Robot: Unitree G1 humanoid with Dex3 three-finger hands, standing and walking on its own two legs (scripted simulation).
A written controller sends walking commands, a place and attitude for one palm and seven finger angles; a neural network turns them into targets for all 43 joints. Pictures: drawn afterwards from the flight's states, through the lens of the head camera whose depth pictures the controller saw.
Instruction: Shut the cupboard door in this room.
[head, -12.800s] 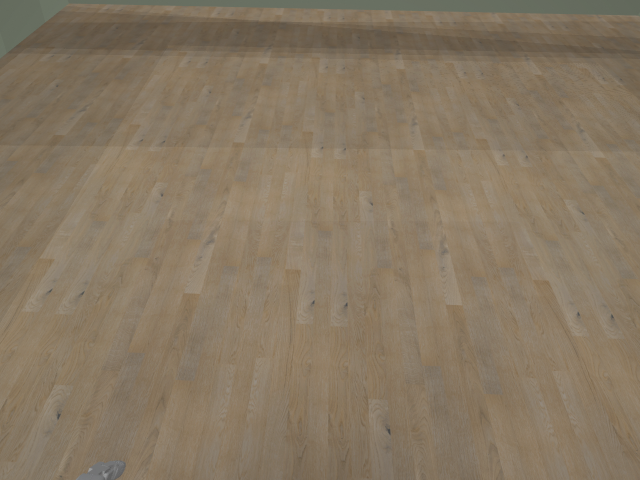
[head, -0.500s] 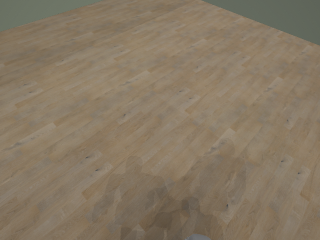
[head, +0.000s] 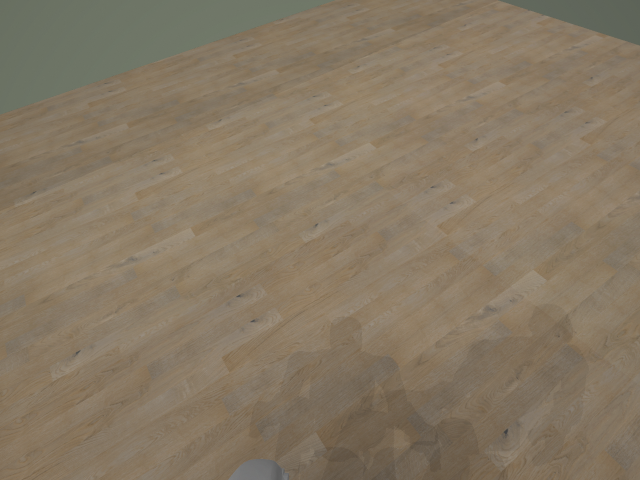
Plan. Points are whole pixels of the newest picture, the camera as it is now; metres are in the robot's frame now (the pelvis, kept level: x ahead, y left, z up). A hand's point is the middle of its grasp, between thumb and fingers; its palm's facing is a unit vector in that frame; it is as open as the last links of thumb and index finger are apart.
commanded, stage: turn or walk to find it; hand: left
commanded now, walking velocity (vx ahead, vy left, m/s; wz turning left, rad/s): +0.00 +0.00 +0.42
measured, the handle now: out of the picture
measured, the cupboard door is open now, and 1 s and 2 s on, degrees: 86 86 86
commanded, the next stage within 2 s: none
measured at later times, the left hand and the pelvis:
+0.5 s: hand out of the picture +0.01 +0.27 -0.17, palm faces +0.25 -0.93 -0.26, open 7.4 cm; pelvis -0.02 +0.05 +0.00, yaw +12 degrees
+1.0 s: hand out of the picture -0.07 +0.19 -0.16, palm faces +0.44 -0.86 -0.26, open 7.4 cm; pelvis -0.03 +0.00 +0.00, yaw +26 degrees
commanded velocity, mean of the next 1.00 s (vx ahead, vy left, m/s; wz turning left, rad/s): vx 0.00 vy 0.00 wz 0.42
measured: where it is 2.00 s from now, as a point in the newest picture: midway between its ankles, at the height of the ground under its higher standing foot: outside the picture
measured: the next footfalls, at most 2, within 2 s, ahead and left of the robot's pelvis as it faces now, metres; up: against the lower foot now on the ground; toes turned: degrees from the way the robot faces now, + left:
left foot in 0.20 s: -0.01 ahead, +0.16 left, +0.00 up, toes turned +10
right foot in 0.66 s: +0.05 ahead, -0.08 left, +0.00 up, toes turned +13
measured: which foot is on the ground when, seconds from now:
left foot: up 0.00-0.18, down 0.20-0.66, up 0.68-1.00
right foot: down 0.00-0.20, up 0.22-0.64, down 0.66-1.00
